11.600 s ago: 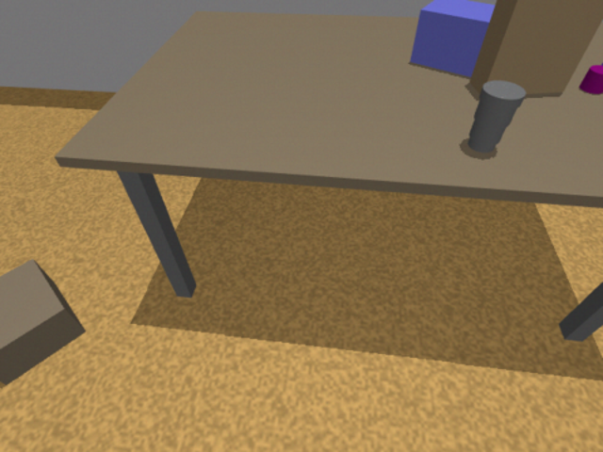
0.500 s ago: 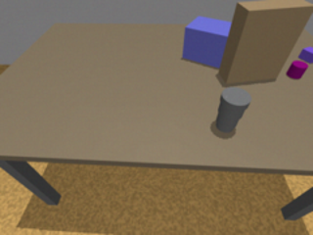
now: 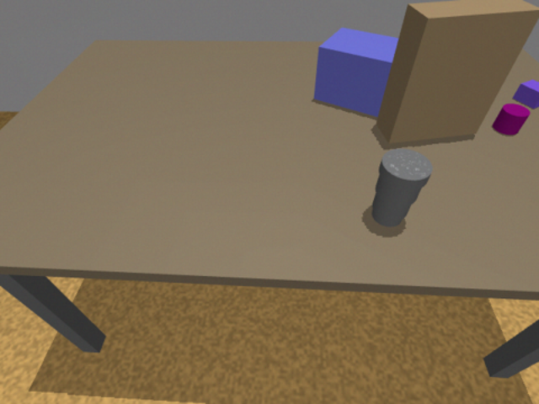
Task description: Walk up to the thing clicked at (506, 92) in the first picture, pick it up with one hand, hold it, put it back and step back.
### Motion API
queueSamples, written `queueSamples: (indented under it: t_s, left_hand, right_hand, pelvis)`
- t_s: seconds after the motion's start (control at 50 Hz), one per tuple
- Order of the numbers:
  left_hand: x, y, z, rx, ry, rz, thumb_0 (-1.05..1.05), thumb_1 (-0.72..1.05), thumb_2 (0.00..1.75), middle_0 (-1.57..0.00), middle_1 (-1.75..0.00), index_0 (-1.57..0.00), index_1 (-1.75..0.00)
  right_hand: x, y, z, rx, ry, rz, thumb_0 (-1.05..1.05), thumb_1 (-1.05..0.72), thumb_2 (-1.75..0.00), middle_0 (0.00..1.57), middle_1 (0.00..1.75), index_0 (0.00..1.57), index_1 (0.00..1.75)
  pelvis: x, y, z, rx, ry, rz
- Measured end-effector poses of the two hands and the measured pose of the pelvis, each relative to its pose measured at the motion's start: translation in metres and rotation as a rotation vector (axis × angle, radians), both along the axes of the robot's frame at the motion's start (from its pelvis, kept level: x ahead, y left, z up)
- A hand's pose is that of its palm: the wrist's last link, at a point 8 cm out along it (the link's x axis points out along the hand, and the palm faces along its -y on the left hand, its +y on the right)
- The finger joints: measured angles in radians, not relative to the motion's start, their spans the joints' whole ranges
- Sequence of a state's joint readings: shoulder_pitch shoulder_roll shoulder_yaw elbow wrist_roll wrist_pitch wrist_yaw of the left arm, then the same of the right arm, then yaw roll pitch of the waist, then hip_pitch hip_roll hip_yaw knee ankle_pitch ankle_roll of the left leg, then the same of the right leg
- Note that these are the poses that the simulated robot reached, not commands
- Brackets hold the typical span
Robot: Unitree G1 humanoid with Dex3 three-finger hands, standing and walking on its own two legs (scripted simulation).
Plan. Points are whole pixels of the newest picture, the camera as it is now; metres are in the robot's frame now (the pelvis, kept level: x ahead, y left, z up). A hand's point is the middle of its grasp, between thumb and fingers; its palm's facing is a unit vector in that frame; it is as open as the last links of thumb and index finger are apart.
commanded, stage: rise first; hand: right
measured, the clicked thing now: (396, 191) +0.50 -0.22 +0.02
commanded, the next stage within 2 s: go down in 1.80 s
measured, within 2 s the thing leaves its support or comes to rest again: neither
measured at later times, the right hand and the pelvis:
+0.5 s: hand (463, 394) +0.17 -0.26 -0.08, palm faces +0.25 +0.90 -0.36, open 15.9 cm; pelvis +0.01 +0.00 -0.01, yaw -1 degrees
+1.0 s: hand (497, 358) +0.19 -0.26 +0.03, palm faces +0.32 +0.87 -0.37, open 17.6 cm; pelvis +0.01 +0.00 -0.01, yaw -1 degrees
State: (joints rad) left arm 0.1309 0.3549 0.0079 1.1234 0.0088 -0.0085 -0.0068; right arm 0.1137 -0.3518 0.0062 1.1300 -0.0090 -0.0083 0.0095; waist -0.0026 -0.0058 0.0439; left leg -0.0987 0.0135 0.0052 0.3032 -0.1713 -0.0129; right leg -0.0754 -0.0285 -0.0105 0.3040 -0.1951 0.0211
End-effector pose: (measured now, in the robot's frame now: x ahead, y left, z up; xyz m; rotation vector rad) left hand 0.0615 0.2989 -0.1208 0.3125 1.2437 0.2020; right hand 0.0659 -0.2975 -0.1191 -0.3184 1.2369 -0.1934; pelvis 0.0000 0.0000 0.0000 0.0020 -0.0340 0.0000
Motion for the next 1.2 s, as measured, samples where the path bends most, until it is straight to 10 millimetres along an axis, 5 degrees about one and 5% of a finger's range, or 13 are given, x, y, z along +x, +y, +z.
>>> queueSamples:
  t_s: [0.08,0.26,0.42,0.64,1.2]
  left_hand:
    - [0.008,-0.002,0.001,-0.006,-0.063,0.024,0.01,0.89,0.87,-0.19,-0.28,-0.18,-0.28]
    - [0.082,-0.019,0.011,-0.020,-0.344,0.049,0.01,0.50,0.49,-0.09,-0.12,-0.08,-0.12]
    - [0.086,-0.028,0.021,-0.034,-0.409,0.042,0.00,0.04,0.19,-0.06,-0.07,-0.06,-0.06]
    - [0.109,-0.049,0.037,-0.073,-0.531,-0.017,0.00,-0.42,0.06,-0.06,-0.05,-0.05,-0.06]
    - [0.097,-0.048,0.033,-0.096,-0.525,-0.001,-0.01,-0.55,0.05,-0.07,-0.05,-0.04,-0.07]
  right_hand:
    - [0.007,0.003,0.001,0.007,-0.053,-0.021,0.01,-0.88,-0.87,0.18,0.28,0.19,0.27]
    - [0.075,0.009,0.022,-0.004,-0.388,-0.088,0.01,-0.49,-0.49,0.09,0.11,0.10,0.11]
    - [0.073,-0.004,0.055,-0.063,-0.496,-0.092,0.00,-0.02,-0.21,0.06,0.06,0.07,0.06]
    - [0.092,-0.002,0.111,-0.116,-0.739,-0.043,-0.01,0.47,-0.06,0.05,0.06,0.06,0.05]
    - [0.078,-0.006,0.196,-0.223,-1.052,0.056,-0.02,0.57,-0.02,0.06,0.05,0.06,0.05]
  pelvis:
    - [-0.003,0.000,-0.002,0.000,0.012,0.000]
    - [-0.014,0.000,-0.009,-0.001,0.079,-0.008]
    - [0.003,0.001,-0.007,0.002,0.069,-0.015]
    - [0.013,0.001,-0.006,-0.001,0.033,-0.022]
    - [0.004,0.000,-0.006,-0.002,-0.013,-0.029]
